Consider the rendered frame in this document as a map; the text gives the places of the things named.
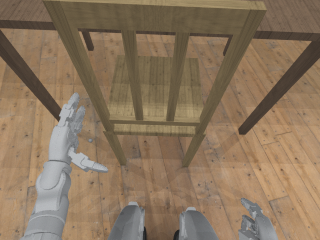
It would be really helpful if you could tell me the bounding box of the chair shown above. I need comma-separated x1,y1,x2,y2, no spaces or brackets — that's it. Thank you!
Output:
42,0,267,168

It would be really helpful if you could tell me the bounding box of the left robot forearm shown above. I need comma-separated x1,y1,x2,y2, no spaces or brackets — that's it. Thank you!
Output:
19,160,72,240

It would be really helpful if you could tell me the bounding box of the table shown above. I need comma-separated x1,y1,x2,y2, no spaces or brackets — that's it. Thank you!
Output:
0,0,320,135

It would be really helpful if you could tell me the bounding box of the left robot hand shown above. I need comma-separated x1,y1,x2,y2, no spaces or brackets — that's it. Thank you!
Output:
48,92,109,173

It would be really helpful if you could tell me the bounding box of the left robot thigh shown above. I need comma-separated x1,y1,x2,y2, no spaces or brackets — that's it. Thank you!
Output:
107,205,145,240

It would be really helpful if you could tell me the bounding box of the robot right shin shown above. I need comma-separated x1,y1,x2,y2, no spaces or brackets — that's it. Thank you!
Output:
178,207,196,240

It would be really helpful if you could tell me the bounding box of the right robot hand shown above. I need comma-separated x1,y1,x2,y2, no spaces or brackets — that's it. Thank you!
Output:
238,197,279,240

